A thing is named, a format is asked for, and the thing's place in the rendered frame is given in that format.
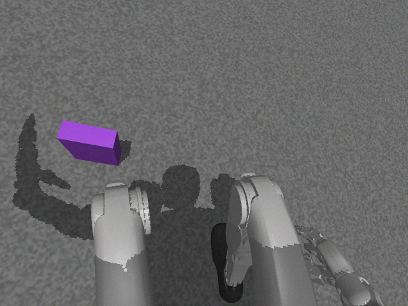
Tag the right robot foot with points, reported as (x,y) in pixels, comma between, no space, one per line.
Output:
(219,247)

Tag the right robot hand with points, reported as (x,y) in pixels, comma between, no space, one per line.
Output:
(327,253)

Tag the carton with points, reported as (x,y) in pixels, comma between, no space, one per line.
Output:
(90,143)

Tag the right robot arm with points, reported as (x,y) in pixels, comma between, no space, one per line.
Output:
(354,290)

